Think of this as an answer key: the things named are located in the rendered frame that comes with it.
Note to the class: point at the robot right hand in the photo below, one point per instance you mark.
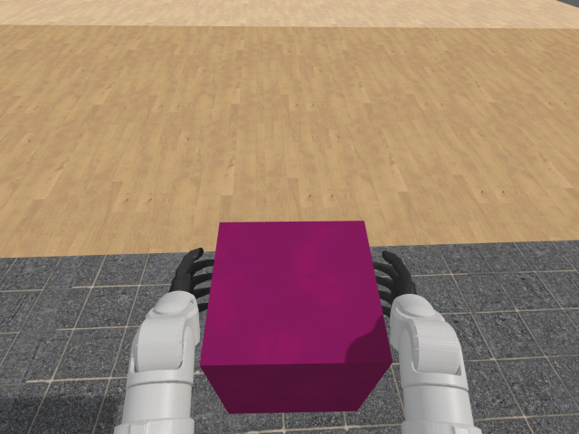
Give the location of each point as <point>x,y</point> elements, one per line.
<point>400,282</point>

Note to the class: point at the robot left hand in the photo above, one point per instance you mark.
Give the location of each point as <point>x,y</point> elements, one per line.
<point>184,280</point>

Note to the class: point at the robot right forearm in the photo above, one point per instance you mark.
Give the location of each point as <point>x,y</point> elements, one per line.
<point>433,377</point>

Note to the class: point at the carton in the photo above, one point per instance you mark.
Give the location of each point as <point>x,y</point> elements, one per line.
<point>294,320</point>

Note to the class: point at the robot left forearm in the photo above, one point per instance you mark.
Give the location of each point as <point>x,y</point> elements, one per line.
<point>161,369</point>

